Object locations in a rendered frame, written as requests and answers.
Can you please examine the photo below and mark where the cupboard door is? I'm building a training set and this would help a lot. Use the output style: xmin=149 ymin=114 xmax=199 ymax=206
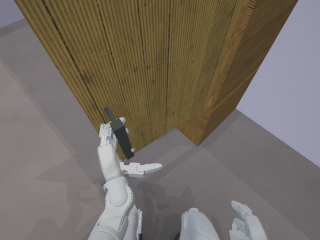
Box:
xmin=14 ymin=0 xmax=244 ymax=161

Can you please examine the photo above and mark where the robot left forearm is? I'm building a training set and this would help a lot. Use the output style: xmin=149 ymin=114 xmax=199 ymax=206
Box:
xmin=88 ymin=176 xmax=135 ymax=240

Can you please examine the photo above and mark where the handle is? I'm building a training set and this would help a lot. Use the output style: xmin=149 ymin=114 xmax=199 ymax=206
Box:
xmin=104 ymin=107 xmax=135 ymax=160

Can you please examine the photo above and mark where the left robot hand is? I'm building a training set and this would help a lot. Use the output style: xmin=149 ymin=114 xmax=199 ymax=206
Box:
xmin=97 ymin=117 xmax=163 ymax=182

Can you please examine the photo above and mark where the right robot thigh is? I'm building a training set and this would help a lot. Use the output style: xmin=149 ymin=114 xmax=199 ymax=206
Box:
xmin=181 ymin=211 xmax=220 ymax=240

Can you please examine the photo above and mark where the robot thigh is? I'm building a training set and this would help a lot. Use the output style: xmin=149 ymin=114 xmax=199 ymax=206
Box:
xmin=123 ymin=207 xmax=143 ymax=240
xmin=181 ymin=211 xmax=220 ymax=240

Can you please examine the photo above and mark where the left robot thigh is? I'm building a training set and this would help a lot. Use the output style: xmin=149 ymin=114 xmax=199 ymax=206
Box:
xmin=123 ymin=207 xmax=143 ymax=240

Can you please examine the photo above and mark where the right robot hand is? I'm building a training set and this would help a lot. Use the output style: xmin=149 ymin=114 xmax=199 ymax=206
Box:
xmin=229 ymin=200 xmax=268 ymax=240

